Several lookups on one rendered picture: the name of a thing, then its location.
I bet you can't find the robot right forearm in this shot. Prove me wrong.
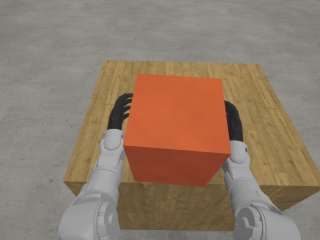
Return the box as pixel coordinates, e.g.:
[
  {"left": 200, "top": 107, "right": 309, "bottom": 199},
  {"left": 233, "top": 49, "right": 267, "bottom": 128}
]
[{"left": 221, "top": 140, "right": 302, "bottom": 240}]

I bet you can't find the pedestal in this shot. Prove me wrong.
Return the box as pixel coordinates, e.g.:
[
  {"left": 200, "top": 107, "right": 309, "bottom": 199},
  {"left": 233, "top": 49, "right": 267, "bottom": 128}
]
[{"left": 63, "top": 60, "right": 320, "bottom": 231}]

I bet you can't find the right robot hand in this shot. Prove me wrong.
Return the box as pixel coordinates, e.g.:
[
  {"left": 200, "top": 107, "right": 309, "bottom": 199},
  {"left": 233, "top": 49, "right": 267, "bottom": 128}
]
[{"left": 224, "top": 100, "right": 243, "bottom": 142}]

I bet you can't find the left robot hand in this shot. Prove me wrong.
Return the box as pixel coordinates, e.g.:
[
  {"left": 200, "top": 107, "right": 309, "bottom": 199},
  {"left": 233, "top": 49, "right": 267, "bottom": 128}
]
[{"left": 107, "top": 93, "right": 133, "bottom": 130}]

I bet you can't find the robot left forearm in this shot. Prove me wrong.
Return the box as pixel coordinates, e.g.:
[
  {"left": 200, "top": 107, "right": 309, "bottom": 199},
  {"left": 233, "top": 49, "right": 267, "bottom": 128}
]
[{"left": 58, "top": 129, "right": 126, "bottom": 240}]

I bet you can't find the carton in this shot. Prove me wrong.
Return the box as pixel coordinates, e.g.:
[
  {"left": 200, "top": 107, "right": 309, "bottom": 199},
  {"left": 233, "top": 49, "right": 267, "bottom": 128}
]
[{"left": 123, "top": 73, "right": 232, "bottom": 187}]

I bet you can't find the left robot upper arm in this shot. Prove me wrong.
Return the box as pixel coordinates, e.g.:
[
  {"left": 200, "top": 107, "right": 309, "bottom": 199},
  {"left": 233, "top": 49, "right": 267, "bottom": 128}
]
[{"left": 59, "top": 199, "right": 120, "bottom": 240}]

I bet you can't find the right robot upper arm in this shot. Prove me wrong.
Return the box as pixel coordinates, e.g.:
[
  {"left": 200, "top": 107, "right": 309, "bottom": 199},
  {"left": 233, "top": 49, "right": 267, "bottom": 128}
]
[{"left": 233, "top": 205, "right": 301, "bottom": 240}]

